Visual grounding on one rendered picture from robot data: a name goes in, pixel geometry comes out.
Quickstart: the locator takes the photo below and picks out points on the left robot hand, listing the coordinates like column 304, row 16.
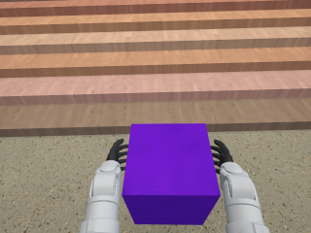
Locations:
column 114, row 153

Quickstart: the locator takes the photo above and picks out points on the right robot forearm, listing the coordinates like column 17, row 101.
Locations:
column 243, row 212

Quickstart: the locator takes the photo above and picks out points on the carton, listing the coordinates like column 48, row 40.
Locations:
column 170, row 176

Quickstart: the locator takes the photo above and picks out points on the left robot forearm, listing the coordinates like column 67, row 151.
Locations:
column 103, row 200

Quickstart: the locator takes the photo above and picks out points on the right robot hand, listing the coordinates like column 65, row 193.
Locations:
column 223, row 154

